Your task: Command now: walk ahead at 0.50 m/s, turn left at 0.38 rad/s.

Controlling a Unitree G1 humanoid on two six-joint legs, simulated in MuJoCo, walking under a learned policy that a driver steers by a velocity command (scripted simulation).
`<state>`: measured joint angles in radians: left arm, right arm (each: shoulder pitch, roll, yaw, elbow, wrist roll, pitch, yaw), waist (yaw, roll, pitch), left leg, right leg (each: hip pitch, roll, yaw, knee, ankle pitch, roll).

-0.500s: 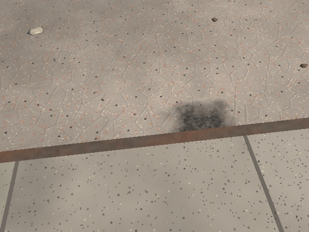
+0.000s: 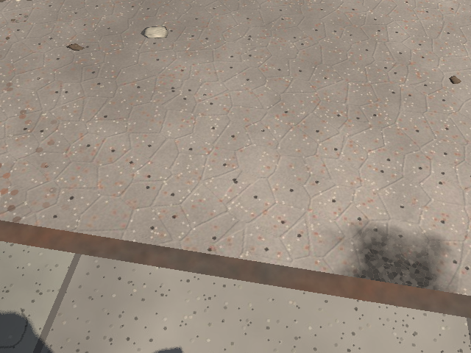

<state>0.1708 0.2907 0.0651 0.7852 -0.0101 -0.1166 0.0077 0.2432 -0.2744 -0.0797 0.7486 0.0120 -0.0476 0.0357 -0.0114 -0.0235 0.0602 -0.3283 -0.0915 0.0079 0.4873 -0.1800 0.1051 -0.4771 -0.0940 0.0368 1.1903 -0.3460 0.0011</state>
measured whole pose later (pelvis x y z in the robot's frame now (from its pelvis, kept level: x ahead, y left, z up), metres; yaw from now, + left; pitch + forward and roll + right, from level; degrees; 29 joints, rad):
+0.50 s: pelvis +0.30 -0.05 -0.01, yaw +4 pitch +2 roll -1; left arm 0.14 0.27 0.05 0.76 0.00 -0.11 -0.03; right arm 0.35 -0.28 -0.05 0.83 0.02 -0.06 0.00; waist -0.02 0.02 0.02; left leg -0.31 -0.04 -0.08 1.18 -0.42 0.05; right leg -0.40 0.04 -0.05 0.51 -0.15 -0.06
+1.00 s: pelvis +0.47 -0.01 +0.00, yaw -9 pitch +2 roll +0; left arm 0.23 0.33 0.08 0.77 -0.02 0.03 0.04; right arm 0.08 -0.24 -0.04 0.70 -0.02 -0.02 -0.02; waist 0.03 -0.04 0.04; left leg -0.40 0.01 0.03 0.47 -0.11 0.02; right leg -0.50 0.02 0.05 1.13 -0.50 0.06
